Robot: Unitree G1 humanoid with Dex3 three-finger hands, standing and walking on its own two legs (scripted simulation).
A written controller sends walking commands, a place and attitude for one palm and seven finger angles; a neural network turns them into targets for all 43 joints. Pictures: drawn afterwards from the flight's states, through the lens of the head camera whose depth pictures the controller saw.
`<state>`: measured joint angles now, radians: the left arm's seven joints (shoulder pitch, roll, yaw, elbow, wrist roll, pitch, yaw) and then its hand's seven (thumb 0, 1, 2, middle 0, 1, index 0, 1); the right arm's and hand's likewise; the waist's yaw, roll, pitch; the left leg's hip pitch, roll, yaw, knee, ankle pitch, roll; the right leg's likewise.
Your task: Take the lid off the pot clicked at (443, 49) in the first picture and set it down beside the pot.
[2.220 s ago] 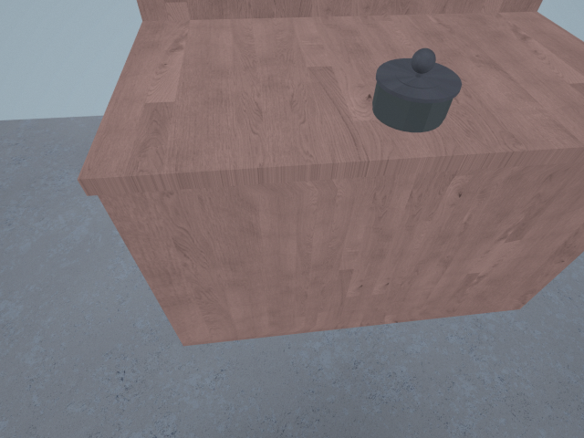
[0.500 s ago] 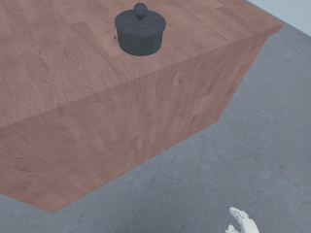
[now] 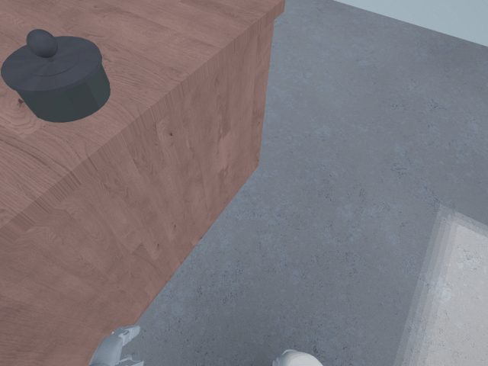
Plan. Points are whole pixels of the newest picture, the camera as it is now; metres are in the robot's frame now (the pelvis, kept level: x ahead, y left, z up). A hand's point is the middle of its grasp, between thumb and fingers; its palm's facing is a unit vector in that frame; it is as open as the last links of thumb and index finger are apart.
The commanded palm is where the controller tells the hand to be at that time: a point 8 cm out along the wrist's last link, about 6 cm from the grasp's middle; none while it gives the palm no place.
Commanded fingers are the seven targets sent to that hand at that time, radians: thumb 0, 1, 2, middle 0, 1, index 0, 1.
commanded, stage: walk to a spot facing it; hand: left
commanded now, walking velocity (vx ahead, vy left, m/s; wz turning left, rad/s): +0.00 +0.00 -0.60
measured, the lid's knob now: (42, 43) +0.59 +0.35 +0.17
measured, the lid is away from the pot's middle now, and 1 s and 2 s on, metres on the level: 0.00 0.00 0.00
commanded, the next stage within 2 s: turn to face it in 2.00 s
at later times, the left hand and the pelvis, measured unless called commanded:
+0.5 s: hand out of the picture +0.12 +0.18 -0.17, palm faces -0.19 -0.96 -0.22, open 7.4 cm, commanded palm none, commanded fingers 0.00 0.90 0.90 -0.20 -0.30 -0.20 -0.30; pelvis +0.02 +0.00 +0.00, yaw -16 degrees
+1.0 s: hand (194, 324) +0.20 +0.10 -0.15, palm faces -0.58 -0.78 -0.23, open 7.4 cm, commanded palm none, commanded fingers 0.00 0.90 0.90 -0.20 -0.30 -0.20 -0.30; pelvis +0.01 -0.02 +0.00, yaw -36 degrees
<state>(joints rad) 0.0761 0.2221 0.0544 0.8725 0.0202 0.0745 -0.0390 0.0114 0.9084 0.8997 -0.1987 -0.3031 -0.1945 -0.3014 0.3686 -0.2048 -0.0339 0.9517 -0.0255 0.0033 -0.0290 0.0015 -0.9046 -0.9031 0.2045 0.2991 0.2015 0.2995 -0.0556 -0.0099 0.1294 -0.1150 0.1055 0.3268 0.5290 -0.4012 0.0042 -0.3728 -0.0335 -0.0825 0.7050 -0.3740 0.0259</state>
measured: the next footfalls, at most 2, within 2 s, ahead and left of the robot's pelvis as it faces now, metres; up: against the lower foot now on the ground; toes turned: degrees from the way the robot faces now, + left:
right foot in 0.04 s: +0.06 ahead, -0.11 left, +0.00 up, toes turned -6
left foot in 0.52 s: +0.08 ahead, +0.10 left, +0.00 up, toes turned -16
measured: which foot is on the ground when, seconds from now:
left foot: down 0.00-0.04, up 0.06-0.50, down 0.52-1.00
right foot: up 0.00-0.02, down 0.04-0.52, up 0.54-1.00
